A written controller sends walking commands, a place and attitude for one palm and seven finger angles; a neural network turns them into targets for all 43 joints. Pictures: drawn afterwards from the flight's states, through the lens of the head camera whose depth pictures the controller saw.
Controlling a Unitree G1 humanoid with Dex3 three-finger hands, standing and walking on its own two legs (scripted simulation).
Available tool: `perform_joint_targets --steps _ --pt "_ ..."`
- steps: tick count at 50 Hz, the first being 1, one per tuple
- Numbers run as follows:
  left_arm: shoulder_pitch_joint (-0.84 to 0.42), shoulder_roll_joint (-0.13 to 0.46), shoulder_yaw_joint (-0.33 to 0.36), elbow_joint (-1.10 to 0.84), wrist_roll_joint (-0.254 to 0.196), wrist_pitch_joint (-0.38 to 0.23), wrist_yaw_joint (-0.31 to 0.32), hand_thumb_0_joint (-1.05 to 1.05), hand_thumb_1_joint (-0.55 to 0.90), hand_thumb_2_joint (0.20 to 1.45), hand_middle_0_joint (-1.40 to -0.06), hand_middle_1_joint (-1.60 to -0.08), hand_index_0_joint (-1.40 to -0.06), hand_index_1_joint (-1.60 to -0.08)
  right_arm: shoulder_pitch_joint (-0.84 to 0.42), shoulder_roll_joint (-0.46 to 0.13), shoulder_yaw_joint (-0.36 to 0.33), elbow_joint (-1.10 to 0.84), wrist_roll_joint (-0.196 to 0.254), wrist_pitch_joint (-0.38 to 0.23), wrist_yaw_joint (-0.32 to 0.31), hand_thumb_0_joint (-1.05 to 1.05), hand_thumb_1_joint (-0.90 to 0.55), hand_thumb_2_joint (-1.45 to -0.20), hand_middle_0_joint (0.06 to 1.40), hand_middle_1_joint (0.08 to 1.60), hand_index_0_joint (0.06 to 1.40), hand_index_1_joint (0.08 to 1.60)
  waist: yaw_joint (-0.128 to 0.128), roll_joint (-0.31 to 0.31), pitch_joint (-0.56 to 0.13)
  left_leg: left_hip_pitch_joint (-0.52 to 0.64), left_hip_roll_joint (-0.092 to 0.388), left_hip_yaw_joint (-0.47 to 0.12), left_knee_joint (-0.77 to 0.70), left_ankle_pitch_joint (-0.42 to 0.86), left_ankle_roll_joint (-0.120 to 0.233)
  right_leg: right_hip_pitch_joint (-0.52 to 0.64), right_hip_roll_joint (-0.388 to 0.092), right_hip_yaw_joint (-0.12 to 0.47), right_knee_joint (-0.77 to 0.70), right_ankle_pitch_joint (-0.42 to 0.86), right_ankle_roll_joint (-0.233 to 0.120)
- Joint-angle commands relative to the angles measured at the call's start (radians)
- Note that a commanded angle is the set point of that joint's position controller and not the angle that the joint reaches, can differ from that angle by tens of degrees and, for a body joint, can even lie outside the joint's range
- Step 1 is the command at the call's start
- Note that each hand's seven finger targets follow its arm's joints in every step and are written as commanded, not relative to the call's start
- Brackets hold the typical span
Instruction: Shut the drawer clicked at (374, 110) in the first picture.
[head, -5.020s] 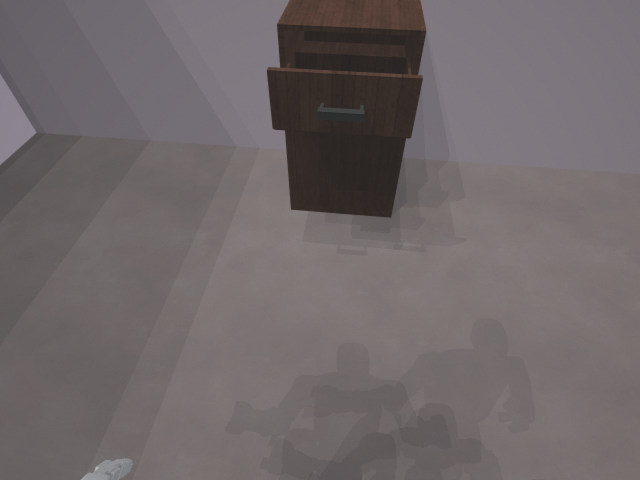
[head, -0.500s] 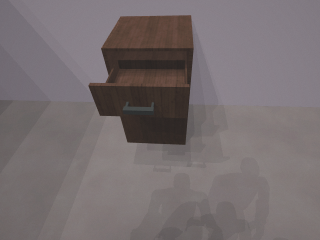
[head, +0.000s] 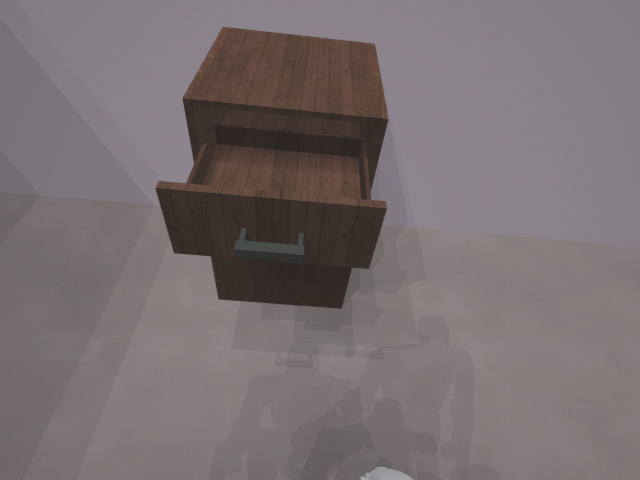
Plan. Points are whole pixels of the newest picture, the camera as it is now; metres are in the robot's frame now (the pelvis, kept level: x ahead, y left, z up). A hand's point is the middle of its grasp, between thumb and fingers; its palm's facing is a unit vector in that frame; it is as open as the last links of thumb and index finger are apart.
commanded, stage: take the last steps up to it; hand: left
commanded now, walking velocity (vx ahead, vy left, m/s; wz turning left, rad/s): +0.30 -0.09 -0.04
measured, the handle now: (271, 243) +0.54 +0.13 -0.09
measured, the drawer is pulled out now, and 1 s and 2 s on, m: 0.28 0.28 0.28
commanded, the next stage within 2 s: come to a stop and stand still in 0.62 s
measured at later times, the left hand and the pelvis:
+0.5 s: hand (264, 434) +0.22 +0.09 -0.17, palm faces +0.05 -0.97 -0.24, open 7.1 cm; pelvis +0.15 -0.10 -0.01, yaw +1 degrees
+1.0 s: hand out of the picture +0.14 +0.05 -0.18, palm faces +0.13 -0.99 -0.10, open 7.3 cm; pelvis +0.21 -0.08 +0.00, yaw +0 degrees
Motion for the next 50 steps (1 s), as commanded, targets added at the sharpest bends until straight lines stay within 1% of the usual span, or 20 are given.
perform_joint_targets --steps 1,5,8,9,11,12,13,14,15,16,18,21,32,35,37,40,43,44,46,50 --pt "-0.051 0.002 -0.004 -0.069 -0.006 0.001 -0.011 0.000 0.900 0.900 -0.200 -0.300 -0.200 -0.300 0.141 -0.117 -0.014 0.006 -0.008 -0.011 -0.008 0.000 -0.900 -0.900 0.200 0.300 0.200 0.300 -0.025 0.207 0.130 0.040 0.273 -0.131 -0.101 0.586 0.102 -0.190 -0.019 -0.008 -0.021 0.049 0.006" --pt "-0.218 -0.002 -0.017 -0.134 -0.011 -0.006 -0.019 0.000 0.900 0.900 -0.200 -0.300 -0.200 -0.300 0.192 -0.127 -0.018 0.029 -0.020 -0.005 -0.006 0.000 -0.900 -0.900 0.200 0.300 0.200 0.300 -0.065 0.203 0.178 0.063 0.286 -0.126 -0.093 0.577 0.116 -0.167 -0.022 -0.044 -0.246 0.040 -0.011" --pt "-0.251 0.004 -0.018 -0.148 -0.017 -0.011 -0.019 0.000 0.900 0.900 -0.200 -0.300 -0.200 -0.300 0.188 -0.151 -0.026 0.040 -0.022 0.005 -0.003 0.000 -0.900 -0.900 0.200 0.300 0.200 0.300 -0.068 0.205 0.159 0.023 0.290 -0.105 -0.062 0.580 0.104 -0.006 0.008 -0.071 -0.388 0.012 -0.039" --pt "-0.224 0.018 -0.014 -0.143 -0.019 -0.015 -0.016 0.000 0.900 0.900 -0.200 -0.300 -0.200 -0.300 0.176 -0.161 -0.029 0.043 -0.022 0.007 -0.001 0.000 -0.900 -0.900 0.200 0.300 0.200 0.300 -0.049 0.207 0.130 0.010 0.297 -0.103 -0.023 0.649 0.104 0.071 0.025 -0.079 -0.422 -0.008 -0.050" --pt "-0.038 0.052 0.001 -0.088 -0.015 -0.029 -0.012 0.000 0.900 0.900 -0.200 -0.300 -0.200 -0.300 0.139 -0.175 -0.034 0.040 -0.013 0.010 0.002 0.000 -0.900 -0.900 0.200 0.300 0.200 0.300 0.039 0.151 0.027 -0.045 0.264 -0.064 0.172 0.673 0.069 0.350 0.062 -0.097 -0.525 0.072 -0.066" --pt "0.108 0.101 0.015 -0.039 -0.008 -0.044 -0.006 0.000 0.900 0.900 -0.200 -0.300 -0.200 -0.300 0.140 -0.163 -0.033 0.040 -0.004 0.009 0.010 0.000 -0.900 -0.900 0.200 0.300 0.200 0.300 0.099 0.078 -0.071 -0.159 0.207 -0.037 0.369 0.538 0.034 0.591 0.037 -0.052 -0.572 0.120 -0.081" --pt "0.219 0.206 0.042 -0.014 -0.004 -0.053 0.008 0.000 0.900 0.900 -0.200 -0.300 -0.200 -0.300 0.209 -0.101 -0.025 0.028 0.009 0.009 0.021 0.000 -0.900 -0.900 0.200 0.300 0.200 0.300 0.122 -0.175 -0.225 -0.389 0.076 0.022 0.687 -0.003 -0.012 0.840 -0.239 0.276 -0.643 0.173 -0.160" --pt "0.240 0.267 0.046 -0.016 -0.028 -0.047 0.015 0.000 0.900 0.900 -0.200 -0.300 -0.200 -0.300 0.199 -0.099 -0.018 -0.004 0.015 0.025 0.015 0.000 -0.900 -0.900 0.200 0.300 0.200 0.300 0.094 -0.214 -0.272 -0.452 0.012 -0.081 0.952 -0.331 -0.014 0.794 -0.380 0.512 -0.771 0.294 -0.222" --pt "0.156 0.224 0.038 -0.030 -0.034 -0.037 0.020 0.000 0.900 0.900 -0.200 -0.300 -0.200 -0.300 0.148 -0.099 -0.030 -0.003 0.012 0.031 0.012 0.000 -0.900 -0.900 0.200 0.300 0.200 0.300 0.078 -0.075 -0.141 -0.495 0.059 -0.139 1.028 -0.285 0.002 0.666 -0.356 0.423 -0.803 0.228 -0.242" --pt "0.060 0.175 0.022 -0.049 -0.031 -0.038 0.018 0.000 0.900 0.900 -0.200 -0.300 -0.200 -0.300 0.124 -0.074 -0.034 0.006 0.010 0.031 0.018 0.000 -0.900 -0.900 0.200 0.300 0.200 0.300 0.043 -0.026 -0.068 -0.479 0.096 -0.129 1.034 -0.193 0.003 0.501 -0.310 0.359 -0.835 0.053 -0.213" --pt "-0.058 0.098 -0.002 -0.082 -0.031 -0.045 0.020 0.000 0.900 0.900 -0.200 -0.300 -0.200 -0.300 0.118 -0.063 -0.033 0.015 -0.006 0.057 0.022 0.000 -0.900 -0.900 0.200 0.300 0.200 0.300 -0.022 -0.008 0.045 -0.445 0.136 -0.144 1.004 -0.069 -0.006 0.270 -0.247 0.228 -0.900 -0.046 -0.160" --pt "-0.065 0.043 -0.019 -0.078 -0.023 -0.055 0.028 0.000 0.900 0.900 -0.200 -0.300 -0.200 -0.300 0.169 -0.039 -0.030 0.034 -0.016 0.081 0.023 0.000 -0.900 -0.900 0.200 0.300 0.200 0.300 -0.070 -0.012 0.053 -0.404 0.135 -0.125 0.902 -0.001 -0.031 0.187 -0.183 0.087 -0.941 0.030 -0.141" --pt "0.096 0.051 -0.018 -0.017 -0.012 -0.062 0.028 0.000 0.900 0.900 -0.200 -0.300 -0.200 -0.300 -0.082 -0.062 -0.029 -0.050 -0.012 0.079 0.037 0.000 -0.900 -0.900 0.200 0.300 0.200 0.300 0.003 0.035 0.078 -0.474 0.121 -0.105 0.501 -0.024 -0.060 0.367 -0.210 0.162 -0.987 -0.058 -0.181" --pt "0.135 0.059 -0.017 0.007 -0.009 -0.060 0.026 0.000 0.900 0.900 -0.200 -0.300 -0.200 -0.300 -0.130 -0.062 -0.024 -0.058 -0.008 0.068 0.038 0.000 -0.900 -0.900 0.200 0.300 0.200 0.300 0.022 0.037 0.065 -0.430 0.096 -0.093 0.414 -0.064 -0.050 0.407 -0.222 0.175 -0.971 -0.021 -0.193" --pt "0.144 0.042 -0.021 0.023 -0.009 -0.056 0.027 0.000 0.900 0.900 -0.200 -0.300 -0.200 -0.300 -0.142 -0.051 -0.015 -0.054 -0.005 0.060 0.030 0.000 -0.900 -0.900 0.200 0.300 0.200 0.300 0.023 0.033 0.048 -0.374 0.080 -0.094 0.335 -0.083 -0.049 0.431 -0.206 0.163 -0.925 0.140 -0.188" --pt "0.123 0.016 -0.037 0.044 -0.018 -0.048 0.033 0.000 0.900 0.900 -0.200 -0.300 -0.200 -0.300 -0.077 -0.035 0.003 -0.015 0.004 0.054 0.012 0.000 -0.900 -0.900 0.200 0.300 0.200 0.300 -0.012 0.028 -0.005 -0.147 0.059 -0.101 0.106 0.100 -0.050 0.385 -0.135 0.069 -0.811 0.324 -0.124" --pt "0.163 -0.038 -0.058 0.061 -0.025 -0.040 0.044 0.000 0.900 0.900 -0.200 -0.300 -0.200 -0.300 -0.070 -0.092 0.004 -0.004 0.006 0.042 -0.010 0.000 -0.900 -0.900 0.200 0.300 0.200 0.300 0.004 0.080 -0.055 -0.033 0.180 -0.162 0.097 0.504 0.001 0.382 -0.049 0.017 -0.765 0.303 -0.034" --pt "0.159 -0.043 -0.060 0.060 -0.018 -0.032 0.047 0.000 0.900 0.900 -0.200 -0.300 -0.200 -0.300 -0.077 -0.094 0.002 -0.001 0.007 0.051 -0.014 0.000 -0.900 -0.900 0.200 0.300 0.200 0.300 0.003 0.044 -0.012 -0.055 0.193 -0.147 0.087 0.455 0.000 0.372 -0.041 0.016 -0.781 0.251 -0.029" --pt "0.150 -0.023 -0.061 0.072 -0.022 -0.020 0.046 0.000 0.900 0.900 -0.200 -0.300 -0.200 -0.300 -0.099 -0.086 0.013 0.002 0.009 0.054 -0.020 0.000 -0.900 -0.900 0.200 0.300 0.200 0.300 0.000 0.115 0.003 -0.057 0.170 -0.158 0.054 0.481 -0.001 0.385 -0.048 0.011 -0.763 0.261 -0.024" --pt "0.153 -0.004 -0.052 0.060 -0.019 -0.004 0.046 0.000 0.900 0.900 -0.200 -0.300 -0.200 -0.300 -0.110 -0.100 0.008 -0.005 0.011 0.061 -0.023 0.000 -0.900 -0.900 0.200 0.300 0.200 0.300 0.005 0.104 0.045 -0.087 0.171 -0.166 0.013 0.408 0.004 0.383 -0.042 0.015 -0.761 0.192 -0.023"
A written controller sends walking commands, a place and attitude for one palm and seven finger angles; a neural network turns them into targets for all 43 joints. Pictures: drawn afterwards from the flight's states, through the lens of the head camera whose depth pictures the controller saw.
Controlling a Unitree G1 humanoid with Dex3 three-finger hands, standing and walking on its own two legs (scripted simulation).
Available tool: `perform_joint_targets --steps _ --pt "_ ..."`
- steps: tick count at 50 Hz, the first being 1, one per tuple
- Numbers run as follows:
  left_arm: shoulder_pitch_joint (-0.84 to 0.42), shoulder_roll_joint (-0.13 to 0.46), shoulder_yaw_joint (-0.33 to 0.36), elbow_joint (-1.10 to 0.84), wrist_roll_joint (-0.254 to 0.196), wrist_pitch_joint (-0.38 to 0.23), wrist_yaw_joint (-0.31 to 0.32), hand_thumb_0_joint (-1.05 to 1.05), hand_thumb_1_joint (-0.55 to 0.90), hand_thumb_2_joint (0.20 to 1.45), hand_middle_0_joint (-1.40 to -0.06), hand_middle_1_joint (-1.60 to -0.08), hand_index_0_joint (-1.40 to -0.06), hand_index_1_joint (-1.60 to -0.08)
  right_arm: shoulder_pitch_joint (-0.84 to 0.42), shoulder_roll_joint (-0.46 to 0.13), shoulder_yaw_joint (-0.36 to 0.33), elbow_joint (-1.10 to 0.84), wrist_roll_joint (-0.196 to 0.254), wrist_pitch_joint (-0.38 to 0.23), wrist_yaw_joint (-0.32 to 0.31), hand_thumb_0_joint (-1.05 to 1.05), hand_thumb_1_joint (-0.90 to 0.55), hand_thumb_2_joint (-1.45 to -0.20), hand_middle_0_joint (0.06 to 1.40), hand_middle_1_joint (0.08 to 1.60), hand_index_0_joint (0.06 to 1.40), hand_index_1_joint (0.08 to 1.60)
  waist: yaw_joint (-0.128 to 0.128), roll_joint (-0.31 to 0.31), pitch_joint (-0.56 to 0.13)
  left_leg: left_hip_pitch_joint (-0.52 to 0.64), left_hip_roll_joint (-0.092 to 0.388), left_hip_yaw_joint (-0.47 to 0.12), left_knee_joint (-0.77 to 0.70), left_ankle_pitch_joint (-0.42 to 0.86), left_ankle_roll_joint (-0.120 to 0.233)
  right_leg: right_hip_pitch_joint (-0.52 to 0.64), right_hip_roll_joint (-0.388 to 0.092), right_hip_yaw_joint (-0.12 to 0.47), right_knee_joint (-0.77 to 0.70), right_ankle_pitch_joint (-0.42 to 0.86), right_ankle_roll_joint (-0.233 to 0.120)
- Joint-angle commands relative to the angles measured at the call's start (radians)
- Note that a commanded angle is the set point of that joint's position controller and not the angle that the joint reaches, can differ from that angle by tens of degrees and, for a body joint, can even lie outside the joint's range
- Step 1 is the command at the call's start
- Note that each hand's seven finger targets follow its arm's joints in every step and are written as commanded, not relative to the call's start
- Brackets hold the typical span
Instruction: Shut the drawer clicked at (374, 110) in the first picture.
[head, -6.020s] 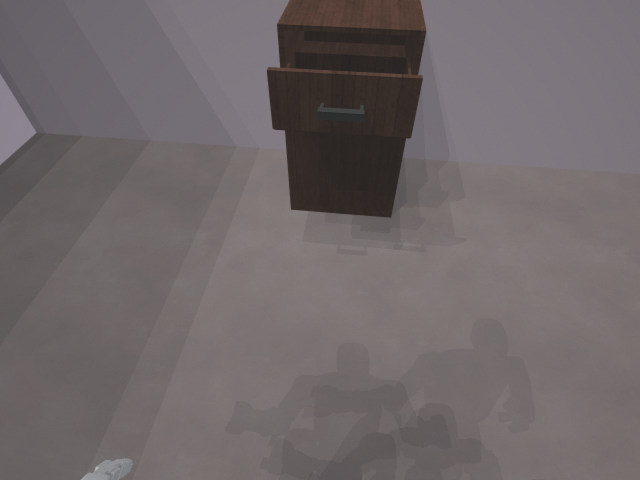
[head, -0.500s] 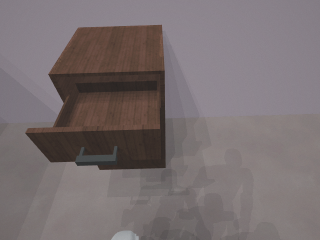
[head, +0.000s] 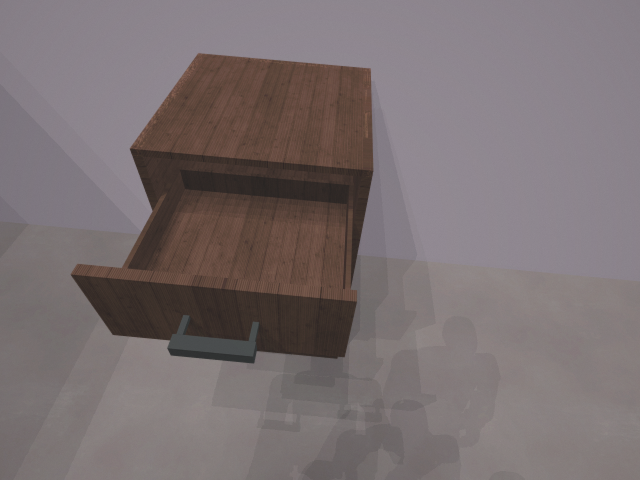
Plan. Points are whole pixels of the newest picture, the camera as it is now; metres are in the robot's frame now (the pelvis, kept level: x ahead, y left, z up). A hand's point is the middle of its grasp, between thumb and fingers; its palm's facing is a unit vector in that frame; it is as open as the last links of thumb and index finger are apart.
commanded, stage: come to a stop and stand still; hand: left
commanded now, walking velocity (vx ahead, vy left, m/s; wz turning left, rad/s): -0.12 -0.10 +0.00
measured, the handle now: (216, 336) +0.33 +0.20 -0.08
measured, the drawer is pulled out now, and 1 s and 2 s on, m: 0.28 0.28 0.28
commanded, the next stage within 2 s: look again from close up in 0.62 s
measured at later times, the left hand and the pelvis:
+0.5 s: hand out of the picture -0.01 +0.18 -0.17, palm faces +0.00 -0.97 -0.22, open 7.3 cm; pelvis -0.02 +0.00 +0.00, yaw -1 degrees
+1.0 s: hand out of the picture -0.02 +0.18 -0.18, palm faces +0.02 -0.99 -0.16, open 7.3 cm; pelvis -0.02 +0.03 -0.01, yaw +0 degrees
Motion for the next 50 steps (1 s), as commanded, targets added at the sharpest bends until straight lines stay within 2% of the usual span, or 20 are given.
perform_joint_targets --steps 1,7,9,12,22,23,24,25,26,27,29,30,32,33,34,35,41,43,45,50 --pt "0.053 0.108 0.022 -0.048 0.000 0.002 0.008 0.000 0.900 0.900 -0.200 -0.300 -0.200 -0.300 0.091 -0.102 -0.011 -0.012 -0.007 0.008 -0.005 0.000 -0.900 -0.900 0.200 0.300 0.200 0.300 -0.040 0.059 0.023 0.031 0.149 -0.113 -0.075 0.352 0.033 -0.039 -0.132 0.139 -0.046 0.186 0.032" --pt "0.025 0.120 0.036 -0.084 0.005 0.017 0.003 0.000 0.900 0.900 -0.200 -0.300 -0.200 -0.300 0.098 -0.116 -0.023 -0.019 -0.015 0.013 -0.002 0.000 -0.900 -0.900 0.200 0.300 0.200 0.300 -0.039 0.073 0.032 -0.023 0.150 -0.131 -0.102 0.228 0.043 -0.045 -0.117 0.138 -0.018 0.127 0.027" --pt "0.015 0.122 0.036 -0.090 0.002 0.017 0.001 0.000 0.900 0.900 -0.200 -0.300 -0.200 -0.300 0.100 -0.114 -0.020 -0.017 -0.015 0.013 0.001 0.000 -0.900 -0.900 0.200 0.300 0.200 0.300 -0.034 0.068 0.024 -0.046 0.150 -0.136 -0.122 0.143 0.046 -0.022 -0.114 0.139 -0.028 0.090 0.028" --pt "-0.013 0.130 0.033 -0.092 0.001 0.015 0.000 0.000 0.900 0.900 -0.200 -0.300 -0.200 -0.300 0.102 -0.109 -0.014 -0.009 -0.018 0.014 0.009 0.000 -0.900 -0.900 0.200 0.300 0.200 0.300 -0.035 0.064 0.039 -0.081 0.128 -0.136 -0.138 0.046 0.035 -0.015 -0.120 0.153 -0.048 0.073 0.025" --pt "-0.042 0.143 0.019 -0.074 -0.009 -0.004 0.005 0.000 0.900 0.900 -0.200 -0.300 -0.200 -0.300 0.187 -0.085 0.007 0.046 -0.016 0.013 0.023 0.000 -0.900 -0.900 0.200 0.300 0.200 0.300 -0.048 0.003 0.061 -0.050 0.090 -0.102 -0.153 0.013 0.014 -0.031 -0.139 0.174 -0.118 0.000 0.017" --pt "0.007 0.174 0.002 -0.082 0.013 -0.025 0.043 0.000 0.900 0.900 -0.200 -0.300 -0.200 -0.300 0.099 -0.148 0.001 -0.023 -0.013 -0.004 0.040 0.000 -0.900 -0.900 0.200 0.300 0.200 0.300 -0.020 0.014 0.112 -0.148 0.094 -0.032 0.087 0.043 -0.010 -0.076 -0.193 0.210 -0.058 0.407 0.062" --pt "-0.021 0.222 0.008 -0.081 -0.003 -0.026 0.039 0.000 0.900 0.900 -0.200 -0.300 -0.200 -0.300 0.130 -0.111 0.005 -0.040 -0.008 0.007 0.036 0.000 -0.900 -0.900 0.200 0.300 0.200 0.300 -0.075 0.008 0.044 -0.090 0.071 -0.043 0.058 0.030 -0.013 -0.053 -0.236 0.222 -0.029 0.483 0.022" --pt "-0.024 0.200 0.009 -0.100 -0.007 -0.026 0.035 0.000 0.900 0.900 -0.200 -0.300 -0.200 -0.300 0.215 -0.074 0.003 -0.020 -0.014 0.006 0.035 0.000 -0.900 -0.900 0.200 0.300 0.200 0.300 -0.082 0.026 -0.054 -0.052 0.064 -0.052 0.036 -0.029 0.005 -0.015 -0.226 0.218 -0.020 0.277 0.005" --pt "-0.023 0.186 0.004 -0.111 -0.011 -0.024 0.034 0.000 0.900 0.900 -0.200 -0.300 -0.200 -0.300 0.231 -0.081 0.002 -0.022 -0.017 0.003 0.037 0.000 -0.900 -0.900 0.200 0.300 0.200 0.300 -0.081 0.003 -0.098 -0.051 0.064 -0.057 0.057 -0.016 0.011 -0.020 -0.204 0.206 -0.027 0.138 -0.016" --pt "-0.040 0.177 0.004 -0.117 -0.007 -0.022 0.030 0.000 0.900 0.900 -0.200 -0.300 -0.200 -0.300 0.232 -0.089 0.000 -0.018 -0.018 0.008 0.037 0.000 -0.900 -0.900 0.200 0.300 0.200 0.300 -0.085 -0.019 -0.091 -0.057 0.063 -0.056 0.069 -0.037 0.014 -0.050 -0.195 0.208 -0.050 -0.011 -0.023" --pt "-0.063 0.179 0.007 -0.136 -0.001 -0.015 0.024 0.000 0.900 0.900 -0.200 -0.300 -0.200 -0.300 0.241 -0.089 -0.003 -0.021 -0.023 0.020 0.041 0.000 -0.900 -0.900 0.200 0.300 0.200 0.300 -0.088 -0.047 0.005 -0.080 0.049 -0.053 0.079 -0.073 0.017 -0.157 -0.192 0.222 -0.097 -0.200 -0.026" --pt "-0.068 0.169 0.010 -0.143 0.000 -0.014 0.024 0.000 0.900 0.900 -0.200 -0.300 -0.200 -0.300 0.252 -0.085 -0.004 -0.020 -0.024 0.023 0.042 0.000 -0.900 -0.900 0.200 0.300 0.200 0.300 -0.091 -0.059 0.052 -0.106 0.045 -0.054 0.089 -0.082 0.018 -0.195 -0.187 0.224 -0.104 -0.252 -0.025" --pt "-0.068 0.158 0.011 -0.148 0.000 -0.013 0.023 0.000 0.900 0.900 -0.200 -0.300 -0.200 -0.300 0.263 -0.078 -0.003 -0.021 -0.024 0.024 0.044 0.000 -0.900 -0.900 0.200 0.300 0.200 0.300 -0.093 -0.034 0.109 -0.137 0.044 -0.061 0.088 -0.086 0.022 -0.247 -0.178 0.223 -0.096 -0.283 -0.027" --pt "-0.060 0.153 0.012 -0.152 0.000 -0.013 0.022 0.000 0.900 0.900 -0.200 -0.300 -0.200 -0.300 0.271 -0.072 -0.002 -0.021 -0.024 0.024 0.045 0.000 -0.900 -0.900 0.200 0.300 0.200 0.300 -0.090 -0.027 0.116 -0.149 0.042 -0.064 0.080 -0.090 0.024 -0.247 -0.175 0.223 -0.092 -0.282 -0.027" --pt "-0.052 0.154 0.011 -0.153 0.002 -0.012 0.020 0.000 0.900 0.900 -0.200 -0.300 -0.200 -0.300 0.274 -0.069 0.000 -0.019 -0.024 0.022 0.043 0.000 -0.900 -0.900 0.200 0.300 0.200 0.300 -0.088 0.015 0.116 -0.139 0.049 -0.068 0.055 -0.093 0.024 -0.248 -0.173 0.218 -0.085 -0.261 -0.029" --pt "-0.048 0.149 0.012 -0.155 0.002 -0.012 0.020 0.000 0.900 0.900 -0.200 -0.300 -0.200 -0.300 0.276 -0.069 0.002 -0.022 -0.025 0.021 0.043 0.000 -0.900 -0.900 0.200 0.300 0.200 0.300 -0.084 0.027 0.126 -0.165 0.050 -0.080 0.042 -0.106 0.026 -0.235 -0.160 0.208 -0.070 -0.252 -0.024" --pt "-0.005 0.123 0.006 -0.150 0.001 -0.013 0.016 0.000 0.900 0.900 -0.200 -0.300 -0.200 -0.300 0.260 -0.079 0.007 -0.030 -0.023 0.007 0.039 0.000 -0.900 -0.900 0.200 0.300 0.200 0.300 -0.062 0.073 0.102 -0.198 0.076 -0.122 -0.035 -0.111 0.039 -0.145 -0.127 0.172 -0.017 -0.113 -0.006" --pt "0.003 0.119 0.005 -0.148 0.000 -0.014 0.015 0.000 0.900 0.900 -0.200 -0.300 -0.200 -0.300 0.257 -0.085 0.008 -0.030 -0.021 0.002 0.038 0.000 -0.900 -0.900 0.200 0.300 0.200 0.300 -0.060 0.060 0.070 -0.182 0.079 -0.125 -0.043 -0.090 0.042 -0.111 -0.126 0.163 -0.010 -0.069 -0.003" --pt "0.007 0.116 0.004 -0.147 0.000 -0.013 0.013 0.000 0.900 0.900 -0.200 -0.300 -0.200 -0.300 0.251 -0.093 0.007 -0.028 -0.019 -0.002 0.036 0.000 -0.900 -0.900 0.200 0.300 0.200 0.300 -0.056 0.076 0.055 -0.168 0.091 -0.134 -0.062 -0.080 0.045 -0.097 -0.120 0.149 0.005 -0.031 0.003" --pt "0.018 0.112 0.002 -0.140 -0.001 -0.017 0.014 0.000 0.900 0.900 -0.200 -0.300 -0.200 -0.300 0.243 -0.101 0.006 -0.018 -0.015 -0.010 0.035 0.000 -0.900 -0.900 0.200 0.300 0.200 0.300 -0.056 0.039 0.002 -0.098 0.095 -0.122 -0.045 0.055 0.050 -0.066 -0.128 0.140 0.015 0.063 0.011"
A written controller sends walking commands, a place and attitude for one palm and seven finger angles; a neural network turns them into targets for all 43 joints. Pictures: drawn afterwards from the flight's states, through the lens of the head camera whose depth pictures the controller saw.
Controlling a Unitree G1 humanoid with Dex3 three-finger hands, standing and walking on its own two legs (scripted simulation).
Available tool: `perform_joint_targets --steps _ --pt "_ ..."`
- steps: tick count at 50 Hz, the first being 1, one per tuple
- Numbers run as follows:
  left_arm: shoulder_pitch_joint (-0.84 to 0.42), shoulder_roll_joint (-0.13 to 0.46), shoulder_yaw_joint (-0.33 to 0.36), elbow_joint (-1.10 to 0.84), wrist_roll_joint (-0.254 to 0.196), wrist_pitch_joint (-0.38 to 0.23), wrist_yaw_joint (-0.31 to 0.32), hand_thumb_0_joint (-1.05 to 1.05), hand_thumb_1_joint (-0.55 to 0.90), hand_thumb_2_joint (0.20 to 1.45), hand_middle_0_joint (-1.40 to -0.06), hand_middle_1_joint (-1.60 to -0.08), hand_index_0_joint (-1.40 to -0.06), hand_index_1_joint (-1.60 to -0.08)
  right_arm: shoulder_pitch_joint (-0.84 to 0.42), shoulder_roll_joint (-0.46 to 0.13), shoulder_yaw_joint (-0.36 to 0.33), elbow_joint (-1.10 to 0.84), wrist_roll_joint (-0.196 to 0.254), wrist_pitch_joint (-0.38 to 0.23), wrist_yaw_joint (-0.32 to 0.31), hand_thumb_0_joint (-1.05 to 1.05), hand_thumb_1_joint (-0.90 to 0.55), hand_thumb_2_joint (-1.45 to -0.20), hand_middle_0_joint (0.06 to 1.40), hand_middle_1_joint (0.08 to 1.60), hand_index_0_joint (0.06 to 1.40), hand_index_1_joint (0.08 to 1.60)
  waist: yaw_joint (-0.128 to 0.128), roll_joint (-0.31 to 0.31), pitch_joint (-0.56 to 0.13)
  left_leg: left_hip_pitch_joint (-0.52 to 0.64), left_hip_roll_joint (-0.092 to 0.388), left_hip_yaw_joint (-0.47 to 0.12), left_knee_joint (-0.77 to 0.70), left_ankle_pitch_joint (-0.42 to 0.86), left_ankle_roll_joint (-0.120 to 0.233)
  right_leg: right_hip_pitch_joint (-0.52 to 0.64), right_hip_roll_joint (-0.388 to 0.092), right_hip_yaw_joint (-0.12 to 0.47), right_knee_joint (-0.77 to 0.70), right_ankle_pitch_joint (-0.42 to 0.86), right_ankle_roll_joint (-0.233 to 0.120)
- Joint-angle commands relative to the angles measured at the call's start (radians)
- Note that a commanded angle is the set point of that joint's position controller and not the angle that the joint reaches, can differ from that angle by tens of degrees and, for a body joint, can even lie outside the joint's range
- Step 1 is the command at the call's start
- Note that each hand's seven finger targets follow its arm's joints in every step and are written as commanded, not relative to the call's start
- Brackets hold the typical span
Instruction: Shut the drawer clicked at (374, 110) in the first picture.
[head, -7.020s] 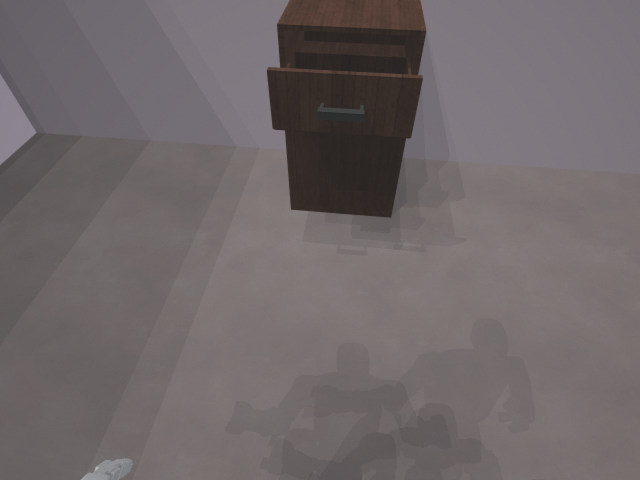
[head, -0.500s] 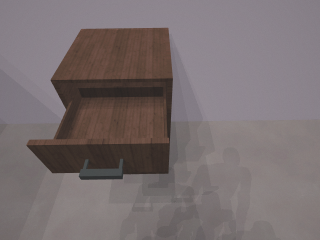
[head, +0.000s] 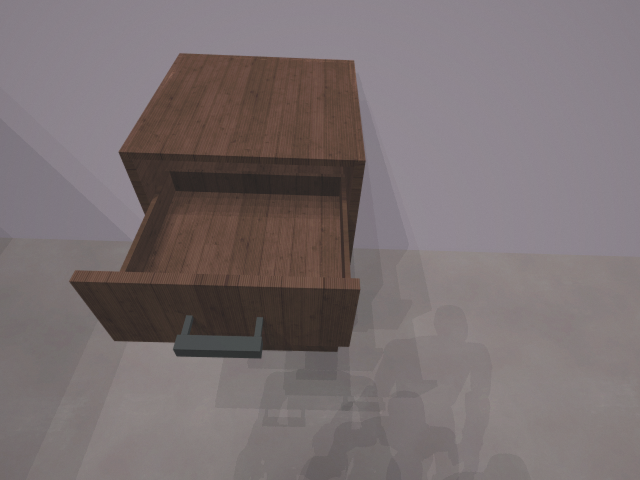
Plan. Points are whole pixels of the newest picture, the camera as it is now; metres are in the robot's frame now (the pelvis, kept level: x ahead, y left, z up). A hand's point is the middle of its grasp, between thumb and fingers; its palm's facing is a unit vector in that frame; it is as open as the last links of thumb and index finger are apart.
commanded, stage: look again from close up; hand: left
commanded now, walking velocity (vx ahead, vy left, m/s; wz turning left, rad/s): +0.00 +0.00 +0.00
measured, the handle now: (221, 334) +0.34 +0.18 -0.08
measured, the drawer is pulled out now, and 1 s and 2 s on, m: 0.28 0.28 0.28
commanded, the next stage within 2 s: raise the hand and make a fist in 0.22 s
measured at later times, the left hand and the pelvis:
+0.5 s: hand (162, 463) +0.15 +0.20 -0.05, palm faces +0.22 -0.95 -0.23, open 7.0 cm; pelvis +0.00 +0.02 -0.01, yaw +2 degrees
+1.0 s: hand (210, 444) +0.17 +0.14 -0.01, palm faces +0.08 -0.99 -0.08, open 4.6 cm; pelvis -0.01 -0.04 -0.10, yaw +4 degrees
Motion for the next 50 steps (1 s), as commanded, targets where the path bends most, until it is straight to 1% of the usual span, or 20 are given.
perform_joint_targets --steps 1,15,16,17,18,19,20,21,23,25,27,28,29,31,34,37,40,45,47,50 --pt "0.072 0.071 0.012 -0.028 -0.003 -0.013 0.005 0.000 0.900 0.900 -0.200 -0.300 -0.200 -0.300 0.047 -0.104 -0.015 -0.026 0.000 -0.017 -0.007 0.000 -0.900 -0.900 0.200 0.300 0.200 0.300 0.005 0.002 0.032 -0.017 0.120 -0.140 -0.132 0.074 0.005 0.017 -0.092 0.122 -0.088 0.074 -0.020" --pt "0.087 0.070 0.011 -0.014 0.000 -0.006 0.008 0.000 0.900 0.900 -0.200 -0.300 -0.200 -0.300 0.024 -0.113 -0.013 0.001 0.002 -0.017 -0.007 0.000 -0.900 -0.900 0.200 0.300 0.200 0.300 0.007 0.026 0.090 0.003 0.124 -0.143 -0.191 0.059 0.006 0.004 -0.089 0.119 -0.106 0.067 -0.010" --pt "0.112 0.113 0.003 0.024 0.013 -0.020 0.041 0.000 0.900 0.900 -0.200 -0.300 -0.200 -0.300 -0.070 -0.142 -0.012 -0.078 0.008 -0.020 -0.006 0.000 -0.900 -0.900 0.200 0.300 0.200 0.300 0.031 -0.009 0.127 -0.060 0.134 -0.102 0.002 0.250 -0.025 -0.036 -0.123 0.165 -0.095 0.319 -0.002" --pt "-0.599 0.244 0.036 -1.571 -0.197 -0.215 0.039 0.000 0.900 0.900 -0.220 -0.322 -0.220 -0.322 -0.034 -0.327 -0.040 -0.460 0.041 -0.163 -0.034 0.000 -0.900 -0.900 0.200 0.300 0.200 0.300 -0.123 0.256 -0.403 0.270 0.048 -0.147 -0.088 0.280 -0.059 0.031 -0.012 0.074 0.014 0.208 -0.003" --pt "-0.231 0.184 0.023 -1.326 -0.117 -0.146 0.091 0.000 0.900 0.900 -0.240 -0.343 -0.240 -0.343 -0.118 -0.224 0.010 -0.386 0.047 -0.265 -0.052 0.000 -0.900 -0.900 0.200 0.300 0.200 0.300 -0.019 0.312 -0.357 0.262 0.101 -0.165 -0.165 0.315 -0.090 -0.048 0.008 0.073 0.116 -0.032 -0.022" --pt "-0.159 0.117 -0.009 -1.211 -0.137 -0.088 0.143 0.000 0.900 0.900 -0.260 -0.365 -0.260 -0.365 -0.100 -0.232 -0.019 -0.323 0.044 -0.302 -0.054 0.000 -0.900 -0.900 0.200 0.300 0.200 0.300 -0.043 0.254 -0.264 0.160 0.095 -0.171 -0.197 0.188 -0.109 -0.116 0.016 0.062 0.159 -0.129 -0.008" --pt "0.120 -0.064 -0.124 -1.016 -0.128 0.014 0.147 0.000 0.900 0.900 -0.280 -0.387 -0.280 -0.387 -0.069 -0.190 -0.019 -0.317 0.061 -0.303 -0.035 0.000 -0.900 -0.900 0.200 0.300 0.200 0.300 -0.034 0.150 -0.113 0.068 0.089 -0.200 -0.207 0.069 -0.088 -0.186 0.013 0.050 0.159 -0.135 -0.008" --pt "0.023 -0.096 -0.179 -1.204 -0.164 0.009 0.130 0.000 0.900 0.900 -0.300 -0.408 -0.300 -0.408 -0.068 -0.224 -0.021 -0.395 0.073 -0.315 -0.033 0.000 -0.900 -0.900 0.200 0.300 0.200 0.300 -0.040 0.136 -0.042 -0.005 0.082 -0.203 -0.179 -0.028 -0.073 -0.175 0.008 0.043 0.136 -0.096 -0.005" --pt "0.049 -0.069 -0.184 -1.259 -0.158 -0.076 0.103 0.000 0.900 0.900 -0.340 -0.452 -0.340 -0.452 -0.102 -0.261 -0.031 -0.443 0.061 -0.358 -0.044 0.000 -0.900 -0.900 0.200 0.300 0.200 0.300 -0.054 0.028 -0.016 -0.072 0.053 -0.193 -0.068 -0.086 -0.048 -0.187 0.015 0.050 0.053 -0.072 0.000" --pt "0.087 -0.069 -0.153 -1.132 -0.142 -0.150 0.082 0.000 0.900 0.900 -0.380 -0.495 -0.380 -0.495 -0.100 -0.271 -0.050 -0.492 0.033 -0.359 -0.026 0.000 -0.900 -0.900 0.200 0.300 0.200 0.300 -0.079 -0.243 0.038 -0.199 0.029 -0.202 0.034 -0.156 -0.041 -0.297 0.025 0.041 0.060 -0.185 0.002" --pt "0.258 -0.114 -0.121 -1.010 -0.169 -0.275 -0.002 0.000 0.900 0.900 -0.420 -0.538 -0.420 -0.538 -0.145 -0.263 -0.073 -0.549 0.030 -0.347 -0.008 0.000 -0.900 -0.900 0.200 0.300 0.200 0.300 -0.020 -0.438 0.030 -0.322 0.027 -0.167 0.135 -0.155 -0.044 -0.390 0.034 0.018 0.143 -0.277 0.005" --pt "0.339 -0.093 -0.080 -1.020 -0.192 -0.348 -0.055 0.000 0.900 0.900 -0.440 -0.560 -0.440 -0.560 -0.168 -0.260 -0.080 -0.574 0.024 -0.339 0.003 0.000 -0.900 -0.900 0.200 0.300 0.200 0.300 0.013 -0.434 -0.009 -0.363 0.018 -0.138 0.181 -0.138 -0.049 -0.397 0.035 0.025 0.178 -0.280 0.002" --pt "0.409 -0.027 -0.005 -1.006 -0.200 -0.414 -0.105 0.000 0.900 0.900 -0.460 -0.582 -0.460 -0.582 -0.187 -0.258 -0.089 -0.594 0.023 -0.324 0.025 0.000 -0.900 -0.900 0.200 0.300 0.200 0.300 0.054 -0.323 -0.039 -0.383 0.002 -0.110 0.210 -0.110 -0.065 -0.380 0.032 0.040 0.213 -0.244 -0.013" --pt "0.411 0.064 0.098 -1.046 -0.199 -0.525 -0.181 0.000 0.900 0.900 -0.500 -0.625 -0.500 -0.625 -0.250 -0.267 -0.100 -0.672 0.008 -0.283 0.057 0.000 -0.900 -0.900 0.200 0.300 0.200 0.300 0.071 -0.110 -0.093 -0.401 -0.021 -0.076 0.285 -0.067 -0.075 -0.376 0.029 0.036 0.320 -0.142 -0.029" --pt "0.446 0.122 0.144 -1.089 -0.113 -0.484 -0.143 0.000 0.900 0.900 -0.560 -0.690 -0.560 -0.690 -0.281 -0.235 -0.096 -0.752 0.017 -0.194 0.062 0.000 -0.900 -0.900 0.200 0.300 0.200 0.300 0.114 0.141 -0.151 -0.431 -0.036 -0.049 0.325 -0.037 -0.069 -0.366 0.026 0.048 0.424 -0.044 -0.050" --pt "0.263 0.107 0.107 -1.374 -0.124 -0.516 -0.090 0.000 0.900 0.900 -0.620 -0.755 -0.620 -0.755 -0.265 -0.199 -0.084 -0.814 0.014 -0.160 0.047 0.000 -0.900 -0.900 0.200 0.300 0.200 0.300 0.083 0.152 -0.287 -0.457 -0.017 -0.062 0.397 -0.016 -0.043 -0.405 0.028 0.101 0.464 -0.010 -0.044" --pt "0.106 0.140 0.142 -1.601 -0.192 -0.656 -0.068 0.000 0.900 0.900 -0.680 -0.820 -0.680 -0.820 -0.180 -0.184 -0.089 -0.774 0.010 -0.180 0.018 0.000 -0.900 -0.900 0.200 0.300 0.200 0.300 0.014 0.143 -0.413 -0.448 0.004 -0.100 0.494 0.023 -0.024 -0.454 0.044 0.153 0.473 -0.002 -0.027" --pt "0.011 0.063 -0.022 -1.497 -0.251 -0.714 -0.248 0.000 0.900 0.900 -0.780 -0.928 -0.780 -0.928 -0.175 -0.229 -0.061 -0.716 0.030 -0.266 -0.004 0.000 -0.900 -0.900 0.200 0.300 0.200 0.300 -0.120 0.025 -0.285 -0.575 0.017 -0.135 0.604 -0.117 -0.005 -0.571 0.025 0.222 0.393 -0.178 0.001" --pt "0.090 0.092 -0.008 -1.353 -0.266 -0.636 -0.340 0.000 0.900 0.900 -0.820 -0.972 -0.820 -0.972 -0.171 -0.243 -0.058 -0.709 0.047 -0.279 -0.022 0.000 -0.900 -0.900 0.200 0.300 0.200 0.300 -0.120 -0.082 -0.241 -0.673 0.014 -0.129 0.628 -0.180 -0.006 -0.531 0.003 0.275 0.335 -0.257 0.025" --pt "0.198 0.178 0.081 -1.236 -0.270 -0.429 -0.417 0.000 0.900 0.900 -0.880 -1.037 -0.880 -1.037 -0.198 -0.254 -0.054 -0.747 0.076 -0.248 -0.038 0.000 -0.900 -0.900 0.200 0.300 0.200 0.300 -0.045 -0.116 -0.294 -0.702 -0.006 -0.113 0.598 -0.177 -0.003 -0.376 -0.041 0.340 0.289 -0.268 0.054"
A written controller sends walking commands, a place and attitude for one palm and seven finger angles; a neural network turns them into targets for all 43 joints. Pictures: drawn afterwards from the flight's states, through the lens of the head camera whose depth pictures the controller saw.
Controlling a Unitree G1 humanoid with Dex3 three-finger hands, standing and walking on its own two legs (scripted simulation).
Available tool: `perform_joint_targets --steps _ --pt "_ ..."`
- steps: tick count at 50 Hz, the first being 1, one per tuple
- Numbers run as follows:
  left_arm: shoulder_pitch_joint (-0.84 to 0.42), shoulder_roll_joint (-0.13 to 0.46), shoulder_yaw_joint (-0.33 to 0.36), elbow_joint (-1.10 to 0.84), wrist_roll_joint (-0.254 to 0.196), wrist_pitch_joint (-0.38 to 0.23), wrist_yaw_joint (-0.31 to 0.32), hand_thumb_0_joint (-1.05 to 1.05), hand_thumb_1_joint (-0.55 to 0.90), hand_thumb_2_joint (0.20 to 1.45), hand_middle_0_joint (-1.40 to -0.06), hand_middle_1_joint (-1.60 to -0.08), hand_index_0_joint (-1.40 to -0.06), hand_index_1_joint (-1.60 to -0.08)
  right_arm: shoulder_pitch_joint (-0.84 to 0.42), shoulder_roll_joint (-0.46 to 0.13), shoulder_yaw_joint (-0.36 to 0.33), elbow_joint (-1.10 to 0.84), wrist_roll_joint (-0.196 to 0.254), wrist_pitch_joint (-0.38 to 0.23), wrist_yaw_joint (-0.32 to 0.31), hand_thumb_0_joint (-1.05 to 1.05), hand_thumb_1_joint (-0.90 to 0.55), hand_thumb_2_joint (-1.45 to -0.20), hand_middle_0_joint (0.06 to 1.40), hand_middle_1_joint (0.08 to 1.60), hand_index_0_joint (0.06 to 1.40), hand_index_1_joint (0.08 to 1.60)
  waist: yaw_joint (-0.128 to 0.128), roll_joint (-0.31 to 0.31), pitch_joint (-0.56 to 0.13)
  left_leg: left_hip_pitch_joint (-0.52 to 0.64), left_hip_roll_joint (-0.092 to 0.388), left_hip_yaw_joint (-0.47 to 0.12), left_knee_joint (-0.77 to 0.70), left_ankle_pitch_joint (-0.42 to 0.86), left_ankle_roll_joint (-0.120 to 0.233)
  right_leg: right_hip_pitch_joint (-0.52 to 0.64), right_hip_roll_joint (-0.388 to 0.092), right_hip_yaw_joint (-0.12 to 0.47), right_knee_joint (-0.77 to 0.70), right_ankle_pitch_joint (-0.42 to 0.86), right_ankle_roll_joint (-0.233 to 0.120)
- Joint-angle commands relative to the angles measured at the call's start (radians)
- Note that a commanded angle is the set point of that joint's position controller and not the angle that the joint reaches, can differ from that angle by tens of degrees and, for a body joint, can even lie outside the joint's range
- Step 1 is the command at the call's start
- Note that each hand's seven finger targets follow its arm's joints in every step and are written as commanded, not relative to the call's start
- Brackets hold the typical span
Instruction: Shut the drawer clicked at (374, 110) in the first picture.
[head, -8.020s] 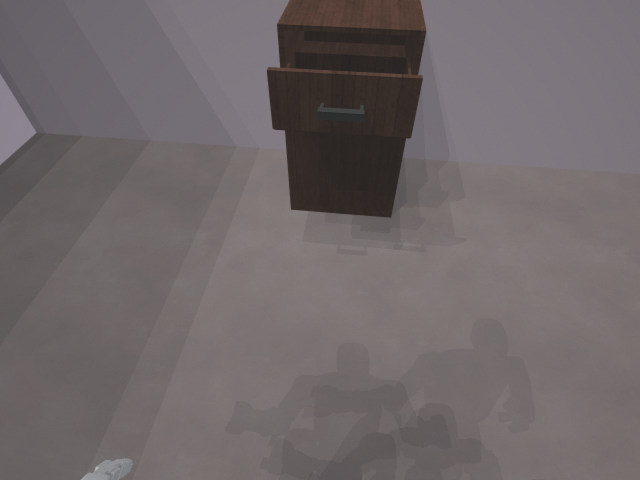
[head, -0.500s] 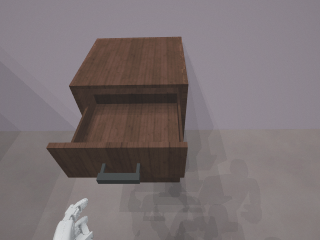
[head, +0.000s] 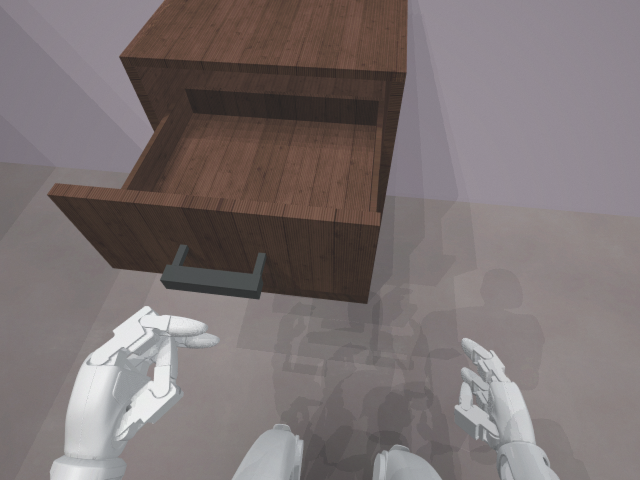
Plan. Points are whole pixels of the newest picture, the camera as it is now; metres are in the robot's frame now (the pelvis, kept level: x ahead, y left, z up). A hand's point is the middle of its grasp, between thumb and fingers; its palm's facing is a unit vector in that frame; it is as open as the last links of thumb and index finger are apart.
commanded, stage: raise the hand and make a fist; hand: left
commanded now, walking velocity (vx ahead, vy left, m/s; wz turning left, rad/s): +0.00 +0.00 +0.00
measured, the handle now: (217, 268) +0.37 +0.19 +0.02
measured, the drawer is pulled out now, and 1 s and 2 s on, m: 0.28 0.28 0.28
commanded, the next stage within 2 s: bring the fist close to the handle in 1.22 s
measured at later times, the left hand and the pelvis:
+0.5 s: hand (158, 405) +0.18 +0.17 +0.09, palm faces -0.06 -1.00 -0.01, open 3.1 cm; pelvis +0.01 +0.02 +0.03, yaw -3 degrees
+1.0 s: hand (161, 375) +0.20 +0.17 +0.12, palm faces -0.04 -1.00 +0.01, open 3.3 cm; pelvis +0.02 +0.06 +0.03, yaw -3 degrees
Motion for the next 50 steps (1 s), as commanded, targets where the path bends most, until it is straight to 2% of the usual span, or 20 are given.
perform_joint_targets --steps 1,4,7,9,12,13,14,16,18,20,22,24,27,30,33,34,39,42,47,50 --pt "0.057 0.194 0.085 -0.051 -0.004 0.226 -0.122 0.000 0.900 0.900 -0.900 -1.058 -0.900 -1.058 0.001 -0.153 -0.076 -0.193 0.038 -0.019 -0.043 0.000 -0.900 -0.900 0.200 0.300 0.200 0.300 -0.058 -0.171 -0.212 0.017 -0.045 0.015 -0.139 0.123 0.047 0.364 -0.085 0.408 -0.393 0.085 0.132" --pt "0.144 0.217 0.240 -0.167 -0.047 0.326 -0.012 0.000 0.900 0.900 -0.960 -1.123 -0.960 -1.123 -0.046 -0.106 -0.079 -0.206 0.032 0.028 -0.052 0.000 -0.900 -0.900 0.200 0.300 0.200 0.300 0.017 -0.128 -0.303 0.096 -0.048 0.010 -0.194 0.219 0.031 0.513 -0.092 0.376 -0.361 0.312 0.140" --pt "0.210 0.113 0.231 -0.283 -0.069 0.251 0.119 0.000 0.900 0.900 -1.020 -1.188 -1.020 -1.188 0.001 -0.059 -0.086 -0.176 0.018 0.035 -0.042 0.000 -0.900 -0.900 0.200 0.300 0.200 0.300 0.018 -0.130 -0.290 0.162 -0.034 0.009 -0.240 0.320 0.018 0.559 -0.078 0.304 -0.299 0.669 0.133" --pt "0.237 0.115 0.216 -0.268 -0.033 0.174 0.148 0.000 0.900 0.900 -1.060 -1.232 -1.060 -1.232 0.013 -0.058 -0.096 -0.137 0.011 0.028 -0.034 0.000 -0.900 -0.900 0.200 0.300 0.200 0.300 0.006 -0.125 -0.240 0.149 -0.031 0.011 -0.246 0.328 0.017 0.519 -0.071 0.300 -0.291 0.706 0.135" --pt "0.239 0.084 0.117 -0.212 0.010 0.070 0.084 0.000 0.900 0.900 -1.120 -1.297 -1.120 -1.297 0.019 -0.075 -0.102 -0.115 0.009 0.007 -0.019 0.000 -0.900 -0.900 0.200 0.300 0.200 0.300 -0.055 -0.084 -0.128 0.122 -0.035 0.008 -0.234 0.295 0.022 0.394 -0.068 0.305 -0.306 0.600 0.146" --pt "0.230 0.083 0.101 -0.182 0.010 0.048 0.050 0.000 0.900 0.900 -1.140 -1.318 -1.140 -1.318 0.019 -0.087 -0.103 -0.111 0.010 -0.002 -0.018 0.000 -0.900 -0.900 0.200 0.300 0.200 0.300 -0.071 -0.095 -0.107 0.111 -0.036 0.002 -0.228 0.278 0.025 0.363 -0.067 0.307 -0.318 0.534 0.147" --pt "0.231 0.055 0.060 -0.155 0.004 0.036 0.013 0.000 0.900 0.900 -1.160 -1.340 -1.160 -1.340 0.005 -0.101 -0.101 -0.114 0.013 -0.009 -0.023 0.000 -0.900 -0.900 0.200 0.300 0.200 0.300 -0.093 -0.151 -0.055 0.099 -0.034 -0.009 -0.215 0.262 0.032 0.323 -0.071 0.326 -0.341 0.515 0.161" --pt "0.271 0.048 0.049 -0.139 -0.032 0.020 -0.058 0.000 0.900 0.900 -1.200 -1.383 -1.200 -1.383 0.020 -0.120 -0.109 -0.128 0.023 -0.035 -0.028 0.000 -0.900 -0.900 0.200 0.300 0.200 0.300 -0.088 -0.155 -0.096 0.116 -0.041 -0.009 -0.215 0.234 0.035 0.323 -0.071 0.326 -0.362 0.413 0.155" --pt "0.239 0.082 0.074 -0.198 -0.060 0.023 -0.084 0.000 0.900 0.900 -1.240 -1.427 -1.240 -1.427 0.032 -0.134 -0.111 -0.146 0.027 -0.055 -0.037 0.000 -0.900 -0.900 0.200 0.300 0.200 0.300 -0.079 -0.121 -0.158 0.155 -0.043 -0.005 -0.229 0.230 0.039 0.327 -0.061 0.300 -0.370 0.316 0.127" --pt "0.218 0.106 0.092 -0.292 -0.058 0.022 -0.053 0.000 0.900 0.900 -1.280 -1.470 -1.280 -1.470 0.034 -0.132 -0.111 -0.153 0.021 -0.065 -0.040 0.000 -0.900 -0.900 0.200 0.300 0.200 0.300 -0.057 -0.040 -0.214 0.225 -0.038 0.000 -0.256 0.258 0.043 0.318 -0.037 0.254 -0.348 0.264 0.095" --pt "0.203 0.095 0.077 -0.350 -0.040 0.026 0.007 0.000 0.900 0.900 -1.320 -1.513 -1.320 -1.513 0.037 -0.120 -0.106 -0.163 0.011 -0.066 -0.038 0.000 -0.900 -0.900 0.200 0.300 0.200 0.300 -0.048 -0.011 -0.218 0.262 -0.033 -0.002 -0.281 0.275 0.044 0.287 -0.014 0.200 -0.320 0.239 0.075" --pt "0.207 0.102 0.088 -0.352 -0.013 0.040 0.071 0.000 0.900 0.900 -1.360 -1.557 -1.360 -1.557 0.032 -0.116 -0.105 -0.162 0.006 -0.051 -0.036 0.000 -0.900 -0.900 0.200 0.300 0.200 0.300 -0.042 -0.014 -0.191 0.269 -0.027 -0.008 -0.299 0.266 0.043 0.259 -0.001 0.169 -0.309 0.222 0.069" --pt "0.237 0.026 -0.006 -0.337 0.019 0.087 0.103 0.000 0.900 0.900 -1.400 -1.600 -1.400 -1.600 0.023 -0.114 -0.091 -0.200 0.006 -0.029 -0.022 0.000 -0.900 -0.900 0.200 0.300 0.200 0.300 -0.053 0.001 -0.129 0.276 -0.023 -0.018 -0.331 0.234 0.039 0.222 0.007 0.130 -0.299 0.198 0.067" --pt "0.285 0.010 -0.059 -0.316 0.046 0.169 0.096 0.000 0.900 0.900 -1.400 -1.600 -1.400 -1.600 0.014 -0.121 -0.081 -0.234 0.012 -0.003 -0.015 0.000 -0.900 -0.900 0.200 0.300 0.200 0.300 -0.056 -0.020 -0.103 0.276 -0.018 -0.023 -0.352 0.221 0.041 0.231 0.006 0.122 -0.314 0.194 0.069" --pt "0.218 0.023 -0.110 -0.376 0.066 0.230 0.095 0.000 0.900 0.900 -1.400 -1.600 -1.400 -1.600 0.016 -0.129 -0.062 -0.269 0.016 0.012 -0.018 0.000 -0.900 -0.900 0.200 0.300 0.200 0.300 -0.070 -0.016 -0.048 0.265 -0.015 -0.040 -0.378 0.138 0.041 0.212 0.007 0.121 -0.333 0.113 0.069" --pt "0.201 0.046 -0.088 -0.384 0.073 0.240 0.110 0.000 0.900 0.900 -1.400 -1.600 -1.400 -1.600 0.015 -0.129 -0.061 -0.266 0.016 0.017 -0.021 0.000 -0.900 -0.900 0.200 0.300 0.200 0.300 -0.070 -0.027 -0.037 0.266 -0.010 -0.046 -0.385 0.122 0.041 0.209 0.011 0.120 -0.335 0.096 0.068" --pt "0.183 0.044 -0.092 -0.513 0.094 0.231 0.193 0.000 0.900 0.900 -1.400 -1.600 -1.400 -1.600 0.047 -0.118 -0.046 -0.296 0.003 0.023 -0.015 0.000 -0.900 -0.900 0.200 0.300 0.200 0.300 -0.045 0.020 -0.085 0.316 -0.004 -0.067 -0.405 0.147 0.025 0.206 0.021 0.098 -0.294 0.109 0.060" --pt "0.226 0.003 -0.123 -0.498 0.102 0.228 0.219 0.000 0.900 0.900 -1.400 -1.600 -1.400 -1.600 0.061 -0.113 -0.045 -0.303 0.000 0.030 -0.002 0.000 -0.900 -0.900 0.200 0.300 0.200 0.300 -0.049 -0.006 -0.082 0.319 0.003 -0.074 -0.400 0.174 0.017 0.192 0.025 0.087 -0.281 0.121 0.061" --pt "0.271 -0.023 -0.178 -0.453 0.125 0.258 0.201 0.000 0.900 0.900 -1.400 -1.600 -1.400 -1.600 0.060 -0.129 -0.050 -0.312 0.004 0.041 0.007 0.000 -0.900 -0.900 0.200 0.300 0.200 0.300 -0.058 -0.030 -0.070 0.283 -0.003 -0.066 -0.390 0.165 0.017 0.201 0.020 0.093 -0.283 0.123 0.063" --pt "0.283 -0.003 -0.173 -0.503 0.134 0.267 0.203 0.000 0.900 0.900 -1.400 -1.600 -1.400 -1.600 0.069 -0.129 -0.055 -0.324 0.004 0.046 0.004 0.000 -0.900 -0.900 0.200 0.300 0.200 0.300 -0.051 -0.033 -0.120 0.300 -0.004 -0.059 -0.379 0.225 0.019 0.225 0.018 0.096 -0.273 0.163 0.063"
